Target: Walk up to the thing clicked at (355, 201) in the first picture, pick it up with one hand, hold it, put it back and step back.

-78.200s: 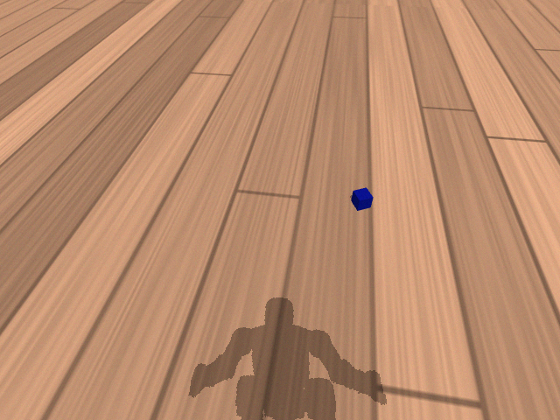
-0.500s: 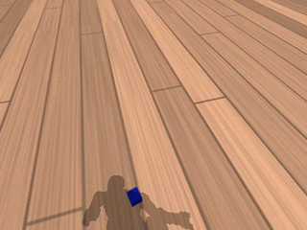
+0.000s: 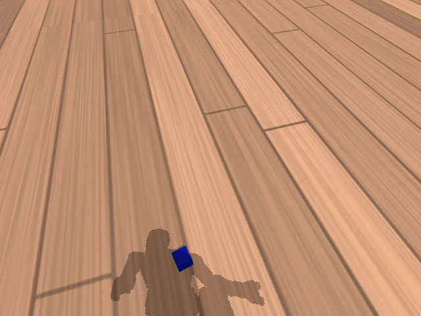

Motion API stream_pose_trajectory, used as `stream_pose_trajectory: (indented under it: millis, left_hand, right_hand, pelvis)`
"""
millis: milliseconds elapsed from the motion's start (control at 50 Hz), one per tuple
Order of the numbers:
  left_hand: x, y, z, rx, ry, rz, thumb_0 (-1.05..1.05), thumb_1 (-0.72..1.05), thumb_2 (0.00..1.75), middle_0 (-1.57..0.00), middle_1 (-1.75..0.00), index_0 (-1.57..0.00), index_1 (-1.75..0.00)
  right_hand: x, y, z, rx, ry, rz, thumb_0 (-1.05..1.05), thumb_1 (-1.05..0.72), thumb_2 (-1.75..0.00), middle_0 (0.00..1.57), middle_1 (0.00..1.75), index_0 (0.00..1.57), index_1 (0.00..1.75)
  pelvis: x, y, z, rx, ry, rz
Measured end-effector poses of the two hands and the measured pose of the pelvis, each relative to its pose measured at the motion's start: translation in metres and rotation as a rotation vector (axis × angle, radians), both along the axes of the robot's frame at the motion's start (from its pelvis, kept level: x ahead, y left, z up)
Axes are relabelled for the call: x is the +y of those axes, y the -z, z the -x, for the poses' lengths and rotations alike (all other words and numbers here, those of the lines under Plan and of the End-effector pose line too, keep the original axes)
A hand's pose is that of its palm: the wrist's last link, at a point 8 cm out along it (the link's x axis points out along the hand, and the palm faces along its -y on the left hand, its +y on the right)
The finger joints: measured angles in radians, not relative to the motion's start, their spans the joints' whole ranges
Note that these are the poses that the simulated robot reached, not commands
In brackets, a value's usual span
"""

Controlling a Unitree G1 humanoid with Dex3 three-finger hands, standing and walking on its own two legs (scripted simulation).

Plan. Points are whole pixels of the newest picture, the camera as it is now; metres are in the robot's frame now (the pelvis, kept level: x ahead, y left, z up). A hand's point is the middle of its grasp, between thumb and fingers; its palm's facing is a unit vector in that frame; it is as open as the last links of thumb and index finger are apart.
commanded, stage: step back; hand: left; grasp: from above
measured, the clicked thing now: (182, 258) +0.48 +0.19 -0.74
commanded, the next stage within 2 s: none
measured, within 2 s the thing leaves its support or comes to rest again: neither
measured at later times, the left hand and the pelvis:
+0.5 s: hand out of the picture +0.05 +0.30 -0.18, palm faces -0.08 -0.94 -0.34, open 7.4 cm; pelvis -0.08 +0.04 -0.01, yaw -3 degrees
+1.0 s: hand out of the picture -0.10 +0.26 -0.14, palm faces -0.07 -0.90 -0.43, open 7.4 cm; pelvis -0.22 +0.00 -0.01, yaw -5 degrees
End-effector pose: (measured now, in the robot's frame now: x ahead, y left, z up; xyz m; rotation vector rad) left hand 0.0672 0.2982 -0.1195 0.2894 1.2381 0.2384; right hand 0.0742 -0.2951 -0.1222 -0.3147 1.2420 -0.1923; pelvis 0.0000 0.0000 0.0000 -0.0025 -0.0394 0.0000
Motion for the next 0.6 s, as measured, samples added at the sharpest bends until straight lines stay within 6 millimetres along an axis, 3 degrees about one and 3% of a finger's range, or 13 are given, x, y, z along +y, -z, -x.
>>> stream_pose_trajectory:
  millis: [200, 300, 380, 460, 600]
  left_hand:
    - [0.026, 0.011, 0.004, -0.027, 0.051, -0.032, 0.0, 0.9, 0.9, -0.21, -0.3, -0.2, -0.3]
    - [0.046, 0.024, -0.006, -0.073, 0.078, -0.024, 0.0, 0.9, 0.9, -0.21, -0.3, -0.2, -0.3]
    - [0.048, 0.022, -0.007, -0.09, 0.097, -0.019, 0.0, 0.9, 0.9, -0.2, -0.3, -0.2, -0.3]
    - [0.045, 0.019, 0.006, -0.078, 0.119, 0.002, 0.0, 0.9, 0.9, -0.2, -0.3, -0.2, -0.3]
    - [0.042, 0.022, 0.052, -0.011, 0.154, -0.013, 0.0, 0.9, 0.9, -0.2, -0.3, -0.2, -0.3]
  right_hand:
    - [-0.007, 0.002, 0.018, -0.005, -0.001, 0.061, 0.01, -0.9, -0.9, 0.2, 0.3, 0.2, 0.3]
    - [0.008, -0.001, 0.049, 0.004, 0.013, 0.092, 0.0, -0.9, -0.9, 0.2, 0.3, 0.2, 0.3]
    - [0.022, -0.01, 0.08, 0.036, 0.024, 0.098, 0.01, -0.9, -0.9, 0.2, 0.3, 0.2, 0.3]
    - [0.028, -0.017, 0.101, 0.042, 0.044, 0.104, 0.01, -0.9, -0.9, 0.2, 0.3, 0.21, 0.3]
    - [0.024, -0.012, 0.117, -0.055, 0.067, 0.094, 0.01, -0.9, -0.9, 0.2, 0.3, 0.21, 0.3]
  pelvis:
    - [0.015, 0.015, 0.033, 0.003, 0.01, 0.011]
    - [0.035, 0.025, 0.046, 0.01, 0.013, 0.009]
    - [0.04, 0.017, 0.061, 0.002, 0.024, 0.029]
    - [0.044, 0.01, 0.076, 0.015, 0.042, 0.031]
    - [0.041, 0.015, 0.107, 0.007, 0.089, 0.012]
